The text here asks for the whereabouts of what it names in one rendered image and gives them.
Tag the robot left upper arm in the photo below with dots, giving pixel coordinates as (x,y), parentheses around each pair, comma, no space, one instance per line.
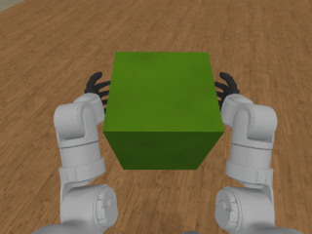
(87,209)

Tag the left robot forearm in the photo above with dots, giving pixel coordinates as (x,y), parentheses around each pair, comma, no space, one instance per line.
(77,135)

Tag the carton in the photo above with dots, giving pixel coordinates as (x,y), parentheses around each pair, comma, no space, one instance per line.
(162,110)

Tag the robot right upper arm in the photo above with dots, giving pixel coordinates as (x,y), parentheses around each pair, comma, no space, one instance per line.
(244,210)

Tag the robot right hand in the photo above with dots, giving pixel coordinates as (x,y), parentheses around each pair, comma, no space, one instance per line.
(231,89)

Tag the right robot forearm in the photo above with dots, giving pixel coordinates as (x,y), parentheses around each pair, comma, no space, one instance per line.
(253,130)

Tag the robot left hand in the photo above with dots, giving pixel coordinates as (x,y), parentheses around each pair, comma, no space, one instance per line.
(91,88)

